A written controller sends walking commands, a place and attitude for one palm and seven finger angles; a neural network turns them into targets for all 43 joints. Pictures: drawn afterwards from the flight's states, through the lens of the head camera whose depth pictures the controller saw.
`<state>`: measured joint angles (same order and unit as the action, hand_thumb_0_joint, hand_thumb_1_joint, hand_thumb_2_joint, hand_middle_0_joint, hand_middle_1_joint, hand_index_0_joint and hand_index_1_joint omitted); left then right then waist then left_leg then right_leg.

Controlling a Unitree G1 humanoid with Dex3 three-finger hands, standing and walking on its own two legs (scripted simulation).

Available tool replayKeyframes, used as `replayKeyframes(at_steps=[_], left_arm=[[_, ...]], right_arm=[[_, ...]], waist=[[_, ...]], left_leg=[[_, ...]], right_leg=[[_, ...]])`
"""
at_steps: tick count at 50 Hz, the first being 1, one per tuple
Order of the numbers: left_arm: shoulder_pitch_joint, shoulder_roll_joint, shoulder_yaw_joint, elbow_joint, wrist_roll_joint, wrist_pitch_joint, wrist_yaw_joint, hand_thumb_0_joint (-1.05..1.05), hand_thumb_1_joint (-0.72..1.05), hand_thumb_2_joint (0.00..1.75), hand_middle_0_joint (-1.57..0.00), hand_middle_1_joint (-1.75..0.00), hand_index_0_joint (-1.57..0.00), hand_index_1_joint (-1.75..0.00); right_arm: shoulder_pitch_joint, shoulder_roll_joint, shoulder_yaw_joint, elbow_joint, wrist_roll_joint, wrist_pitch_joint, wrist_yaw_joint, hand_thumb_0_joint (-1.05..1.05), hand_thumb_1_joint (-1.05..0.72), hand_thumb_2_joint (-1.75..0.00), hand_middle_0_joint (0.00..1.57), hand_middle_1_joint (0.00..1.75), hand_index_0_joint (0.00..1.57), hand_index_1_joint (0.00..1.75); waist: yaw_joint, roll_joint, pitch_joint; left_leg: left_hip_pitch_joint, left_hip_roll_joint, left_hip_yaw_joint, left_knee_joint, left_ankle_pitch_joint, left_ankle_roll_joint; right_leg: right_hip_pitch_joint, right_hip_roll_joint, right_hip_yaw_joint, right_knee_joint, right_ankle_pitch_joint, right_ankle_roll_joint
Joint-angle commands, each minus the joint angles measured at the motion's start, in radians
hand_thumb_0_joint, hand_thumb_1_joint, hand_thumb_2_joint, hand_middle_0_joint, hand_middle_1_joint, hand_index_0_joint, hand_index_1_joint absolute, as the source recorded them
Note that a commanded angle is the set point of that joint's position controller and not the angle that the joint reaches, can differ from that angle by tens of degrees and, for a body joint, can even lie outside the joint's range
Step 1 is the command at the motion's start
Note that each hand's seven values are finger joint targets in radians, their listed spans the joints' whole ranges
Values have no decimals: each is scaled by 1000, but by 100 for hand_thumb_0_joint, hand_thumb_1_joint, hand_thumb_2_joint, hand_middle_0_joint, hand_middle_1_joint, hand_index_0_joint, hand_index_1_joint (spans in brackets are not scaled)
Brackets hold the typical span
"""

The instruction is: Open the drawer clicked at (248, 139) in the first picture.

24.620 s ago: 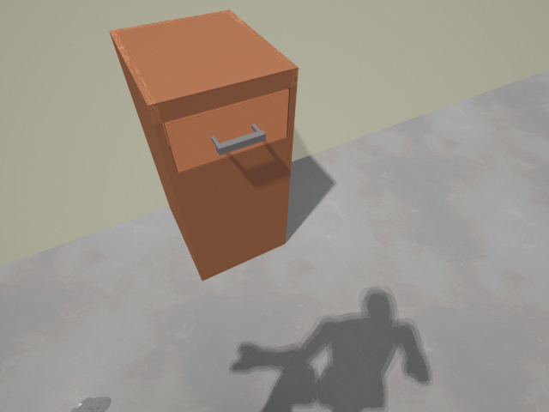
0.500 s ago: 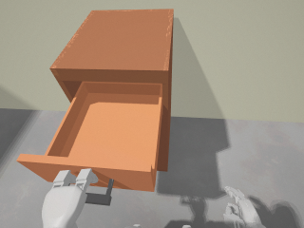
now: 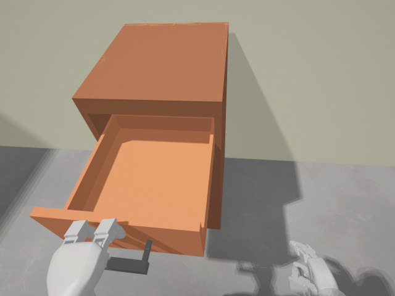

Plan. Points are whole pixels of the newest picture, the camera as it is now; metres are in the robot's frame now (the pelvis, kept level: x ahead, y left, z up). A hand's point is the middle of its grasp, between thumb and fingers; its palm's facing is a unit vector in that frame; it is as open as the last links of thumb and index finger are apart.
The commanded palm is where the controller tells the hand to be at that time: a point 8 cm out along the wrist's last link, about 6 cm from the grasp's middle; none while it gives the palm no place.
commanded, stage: lift the hand off the handle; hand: left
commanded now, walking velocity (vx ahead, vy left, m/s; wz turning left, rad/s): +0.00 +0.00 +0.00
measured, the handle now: (118, 253) +0.21 +0.20 -0.04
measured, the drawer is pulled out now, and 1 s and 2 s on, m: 0.30 0.30 0.30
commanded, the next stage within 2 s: draw the hand back to the body in 1.18 s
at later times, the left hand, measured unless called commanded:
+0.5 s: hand (96, 261) +0.17 +0.19 +0.06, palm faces +0.05 -0.16 -0.99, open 13.8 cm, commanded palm +0.14 +0.20 +0.12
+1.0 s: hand (84, 249) +0.18 +0.20 +0.10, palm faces +0.07 -0.15 -0.99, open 13.8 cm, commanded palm +0.14 +0.19 +0.16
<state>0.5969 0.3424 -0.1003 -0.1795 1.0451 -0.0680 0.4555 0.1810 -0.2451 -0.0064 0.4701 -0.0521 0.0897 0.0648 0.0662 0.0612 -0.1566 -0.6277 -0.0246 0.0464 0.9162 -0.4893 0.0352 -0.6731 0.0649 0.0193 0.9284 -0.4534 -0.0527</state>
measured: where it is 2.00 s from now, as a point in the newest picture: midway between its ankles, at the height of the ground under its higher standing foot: outside the picture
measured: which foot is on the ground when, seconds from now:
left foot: down 0.00-1.00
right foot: down 0.00-1.00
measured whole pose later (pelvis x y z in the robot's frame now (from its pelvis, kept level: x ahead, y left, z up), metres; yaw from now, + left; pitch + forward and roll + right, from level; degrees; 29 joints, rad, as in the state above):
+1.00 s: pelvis +0.01 +0.00 +0.03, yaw -1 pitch +6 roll +0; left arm 0.63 0.39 -0.07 -0.43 0.97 -0.01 0.29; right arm 0.19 -0.24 0.00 0.46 -0.02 0.09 0.08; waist 0.09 0.09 -0.11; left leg -0.41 -0.01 0.05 0.73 -0.42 0.03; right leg -0.46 0.08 0.04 0.74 -0.38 -0.05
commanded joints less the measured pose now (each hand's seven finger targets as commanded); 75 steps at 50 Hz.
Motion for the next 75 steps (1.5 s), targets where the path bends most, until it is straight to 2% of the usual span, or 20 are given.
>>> replayKeyframes(at_steps=[1, 4, 7, 9, 17, 24, 27, 29, 35, 38, 40, 42, 43, 45, 51, 58, 62, 64, 68, 75], left_arm=[[5, 122, 89, -258, -13, -6, 43, 0, -50, 30, -30, -120, -30, -120], [33, 149, 122, -257, -22, -5, 36, 0, -50, 30, -30, -120, -30, -120], [-5, 120, 89, -258, -21, 3, 24, 0, -50, 30, -30, -120, -30, -120], [-2, 162, 135, -260, -21, 14, 19, 0, -50, 30, -30, -120, -30, -120], [-16, 105, 56, -304, -42, 14, -40, 0, -50, 30, -30, -120, -30, -120], [29, 164, 121, -352, -21, 29, -39, 0, -50, 30, -30, -120, -30, -120], [30, 137, 103, -357, -33, 37, -42, 0, -50, 30, -30, -120, -30, -120], [34, 161, 126, -376, -46, 44, -52, 0, -50, 30, -30, -120, -30, -120], [-13, 122, 61, -421, -61, 40, -97, 0, -50, 30, -30, -120, -30, -120], [-1, 168, 108, -416, -49, 35, -107, 0, -50, 30, -30, -120, -30, -120], [16, 147, 89, -432, -51, 39, -107, 0, -50, 30, -30, -120, -30, -120], [1, 175, 123, -427, -49, 43, -109, 0, -50, 30, -30, -120, -30, -120], [-8, 193, 144, -436, -43, 44, -108, 0, -50, 30, -30, -120, -30, -120], [21, 161, 119, -456, -63, 52, -113, 0, -50, 30, -30, -120, -30, -120], [56, 169, 122, -477, -89, 58, -148, 0, -50, 30, -30, -120, -30, -120], [61, 180, 128, -499, -75, 54, -161, 0, -50, 30, -30, -120, -30, -120], [45, 159, 111, -512, -72, 48, -156, 0, -50, 30, -30, -120, -30, -120], [40, 196, 153, -519, -74, 48, -148, 0, -50, 30, -30, -120, -30, -120], [31, 194, 152, -536, -76, 44, -149, 0, -50, 30, -30, -120, -30, -120], [65, 235, 204, -506, -102, 67, -179, 0, -50, 30, -30, -120, -30, -120]], right_arm=[[-96, -82, -40, -179, 8, -51, 3, 0, -90, -90, 20, 30, 20, 30], [-103, -84, -34, -180, 12, -49, 3, 0, -90, -90, 20, 30, 20, 30], [-116, -82, -36, -175, 19, -46, 2, 0, -90, -90, 20, 30, 20, 30], [-110, -85, -33, -179, 19, -44, 1, 0, -90, -90, 20, 30, 20, 30], [-115, -75, -34, -179, 29, -50, 1, 0, -90, -90, 20, 30, 20, 30], [-110, -73, -28, -202, 26, -48, 16, 0, -90, -90, 20, 30, 20, 30], [-118, -70, -30, -196, 35, -48, 14, 0, -90, -90, 20, 30, 20, 30], [-118, -73, -29, -200, 32, -48, 16, 0, -90, -90, 20, 30, 20, 30], [-115, -70, -28, -189, 33, -52, 12, 0, -90, -90, 20, 30, 20, 30], [-111, -72, -26, -189, 31, -53, 14, 0, -90, -90, 20, 30, 20, 30], [-116, -68, -24, -195, 36, -53, 14, 0, -90, -90, 20, 30, 20, 30], [-123, -69, -26, -192, 37, -51, 10, 0, -90, -90, 20, 30, 20, 30], [-118, -70, -23, -192, 33, -52, 14, 0, -90, -90, 20, 30, 20, 30], [-121, -65, -26, -194, 41, -53, 14, 0, -90, -90, 20, 30, 20, 30], [-129, -72, -23, -192, 45, -53, 17, 0, -90, -90, 20, 30, 20, 30], [-123, -76, -21, -200, 41, -49, 21, 0, -90, -90, 20, 30, 20, 30], [-116, -76, -25, -204, 37, -46, 18, 0, -90, -90, 20, 30, 20, 30], [-126, -77, -20, -208, 40, -49, 15, 0, -90, -90, 20, 30, 20, 30], [-125, -76, -23, -205, 40, -48, 13, 0, -90, -90, 20, 30, 20, 30], [-135, -81, -13, -193, 49, -44, 5, 0, -90, -90, 20, 30, 20, 30]], waist=[[-3, -45, -153], [-2, -76, -135], [-10, -57, -75], [-1, -66, -105], [-3, -53, -54], [27, -50, -80], [17, -53, -55], [19, -72, -82], [4, -55, -46], [20, -69, -41], [24, -50, -29], [26, -57, -12], [32, -50, -44], [28, -31, -55], [31, -67, -41], [36, -81, -10], [34, -49, -20], [39, -51, -36], [41, -11, -42], [47, -54, -23]], left_leg=[[181, 7, -53, -102, 331, -4], [167, 7, -56, -112, 327, -3], [161, 12, -56, -139, 263, 0], [172, 9, -53, -140, 263, -1], [212, 20, -61, -180, 269, 5], [228, 24, -59, -184, 309, -12], [227, 23, -56, -193, 299, -4], [241, 22, -57, -192, 320, -5], [278, 24, -60, -216, 308, 6], [285, 28, -58, -221, 307, -3], [281, 27, -58, -234, 305, -1], [281, 29, -55, -237, 291, -1], [294, 29, -53, -235, 317, -6], [306, 29, -55, -242, 342, -4], [316, 31, -51, -257, 398, -1], [327, 37, -49, -263, 366, -4], [341, 36, -51, -267, 353, -1], [347, 33, -59, -266, 364, -6], [365, 41, -57, -274, 386, -7], [350, 43, -57, -308, 400, -5]], right_leg=[[71, -32, 83, -171, 300, -24], [99, -34, 79, -182, 320, -21], [85, -36, 66, -202, 255, -19], [100, -35, 83, -216, 243, -20], [116, -39, 72, -246, 226, -20], [138, -32, 97, -247, 240, -30], [158, -37, 94, -257, 269, -25], [177, -40, 108, -269, 292, -22], [174, -47, 110, -304, 262, -19], [165, -44, 124, -316, 238, -21], [190, -46, 111, -318, 240, -22], [193, -44, 122, -332, 239, -22], [199, -46, 126, -325, 256, -23], [229, -46, 117, -322, 300, -22], [270, -52, 118, -341, 395, -11], [240, -49, 129, -366, 318, -13], [234, -45, 119, -364, 293, -17], [244, -45, 140, -367, 304, -21], [245, -50, 121, -360, 312, -21], [299, -51, 107, -383, 350, -8]])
